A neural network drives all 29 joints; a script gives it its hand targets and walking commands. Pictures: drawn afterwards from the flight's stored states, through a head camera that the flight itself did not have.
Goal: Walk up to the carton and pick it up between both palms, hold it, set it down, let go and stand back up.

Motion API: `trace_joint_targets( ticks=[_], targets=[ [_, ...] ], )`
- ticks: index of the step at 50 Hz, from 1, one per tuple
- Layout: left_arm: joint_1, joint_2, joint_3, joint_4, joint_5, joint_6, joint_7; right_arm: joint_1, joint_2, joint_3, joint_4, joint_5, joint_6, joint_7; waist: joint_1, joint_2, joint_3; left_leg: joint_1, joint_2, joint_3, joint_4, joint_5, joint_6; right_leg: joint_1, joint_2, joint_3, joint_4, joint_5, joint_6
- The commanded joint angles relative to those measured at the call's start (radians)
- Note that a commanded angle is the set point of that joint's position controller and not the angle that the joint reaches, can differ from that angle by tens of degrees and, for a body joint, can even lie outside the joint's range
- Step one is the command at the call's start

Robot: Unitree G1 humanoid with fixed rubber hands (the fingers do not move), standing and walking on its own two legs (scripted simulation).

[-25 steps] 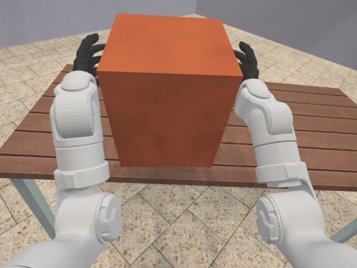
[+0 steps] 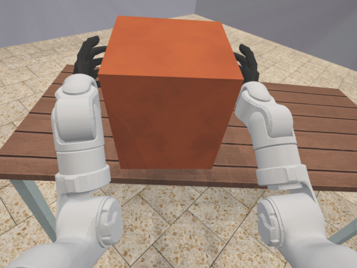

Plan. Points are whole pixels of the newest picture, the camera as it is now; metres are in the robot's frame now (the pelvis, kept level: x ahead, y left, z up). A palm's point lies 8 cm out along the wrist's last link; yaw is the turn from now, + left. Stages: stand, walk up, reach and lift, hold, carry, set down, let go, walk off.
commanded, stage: hold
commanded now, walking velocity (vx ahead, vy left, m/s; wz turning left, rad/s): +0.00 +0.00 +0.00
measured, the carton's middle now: (168, 98) +0.39 +0.01 +0.22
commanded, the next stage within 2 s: none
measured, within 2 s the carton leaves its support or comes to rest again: neither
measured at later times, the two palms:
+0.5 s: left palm (86, 80) +0.36 +0.16 +0.27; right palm (246, 85) +0.37 -0.14 +0.27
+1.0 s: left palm (86, 79) +0.36 +0.16 +0.27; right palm (246, 84) +0.37 -0.14 +0.28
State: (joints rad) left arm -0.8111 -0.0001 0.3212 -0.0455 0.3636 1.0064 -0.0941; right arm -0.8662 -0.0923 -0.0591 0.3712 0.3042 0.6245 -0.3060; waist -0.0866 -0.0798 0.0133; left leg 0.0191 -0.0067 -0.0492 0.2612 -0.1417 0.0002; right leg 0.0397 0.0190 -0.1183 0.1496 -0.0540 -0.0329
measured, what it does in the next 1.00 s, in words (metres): stands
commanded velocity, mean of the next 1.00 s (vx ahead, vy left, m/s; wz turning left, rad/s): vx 0.00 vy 0.00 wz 0.00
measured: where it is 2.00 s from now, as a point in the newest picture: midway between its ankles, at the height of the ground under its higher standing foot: outside the picture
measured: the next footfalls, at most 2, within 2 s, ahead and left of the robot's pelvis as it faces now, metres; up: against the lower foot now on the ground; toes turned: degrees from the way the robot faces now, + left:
none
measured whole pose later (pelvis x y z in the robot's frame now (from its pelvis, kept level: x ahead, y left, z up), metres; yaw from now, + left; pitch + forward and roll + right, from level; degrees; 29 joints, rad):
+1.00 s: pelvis +0.00 +0.00 +0.00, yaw +0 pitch -8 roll -1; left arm -0.82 0.00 0.33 -0.04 0.37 1.01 -0.10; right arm -0.87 -0.09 -0.07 0.37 0.30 0.63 -0.31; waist -0.09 -0.08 0.01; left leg 0.01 -0.01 -0.05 0.26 -0.14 0.00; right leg 0.04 0.02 -0.12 0.15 -0.05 -0.04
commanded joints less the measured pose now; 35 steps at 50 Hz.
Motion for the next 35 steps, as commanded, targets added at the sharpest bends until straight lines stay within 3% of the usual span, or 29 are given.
trace_joint_targets(
  ticks=[1, 8, 21, 25, 31, 35],
  targets=[
    [-0.569, -0.367, -0.357, -0.088, -0.202, -0.055, -0.142, -0.622, 0.254, 0.18, -0.178, 0.063, -0.048, 0.075, -0.012, 0.101, -0.343, -0.147, -0.017, 0.043, -0.069, 0.095, -0.038, 0.237, 0.015, 0.018, 0.046, 0.079, 0.045],
    [-0.519, -0.356, -0.369, -0.135, -0.201, -0.048, -0.157, -0.583, 0.263, 0.223, -0.221, 0.09, -0.033, 0.056, -0.012, 0.101, -0.399, -0.052, -0.026, 0.04, -0.023, 0.289, -0.046, 0.252, 0.007, 0.029, 0.031, 0.215, 0.041],
    [-0.551, -0.355, -0.358, -0.112, -0.197, -0.051, -0.148, -0.605, 0.243, 0.189, -0.196, 0.069, -0.043, 0.067, -0.011, 0.105, -0.341, -0.122, -0.019, 0.04, -0.063, 0.123, -0.036, 0.237, 0.013, 0.018, 0.044, 0.096, 0.043],
    [-0.555, -0.354, -0.357, -0.097, -0.198, -0.048, -0.147, -0.599, 0.248, 0.178, -0.164, 0.06, -0.042, 0.07, -0.016, 0.099, -0.341, -0.114, -0.021, 0.044, -0.058, 0.128, -0.036, 0.232, 0.01, 0.02, 0.037, 0.089, 0.045],
    [-0.537, -0.35, -0.362, -0.135, -0.202, -0.051, -0.157, -0.597, 0.269, 0.206, -0.222, 0.078, -0.038, 0.057, -0.012, 0.095, -0.391, -0.081, -0.027, 0.043, -0.038, 0.217, -0.032, 0.256, 0.005, 0.025, 0.037, 0.171, 0.046],
    [-0.543, -0.345, -0.35, -0.111, -0.192, -0.046, -0.161, -0.589, 0.264, 0.207, -0.195, 0.077, -0.033, 0.056, -0.006, 0.088, -0.343, -0.098, -0.025, 0.046, -0.044, 0.187, -0.029, 0.239, -0.001, 0.026, 0.03, 0.137, 0.041]
  ],
)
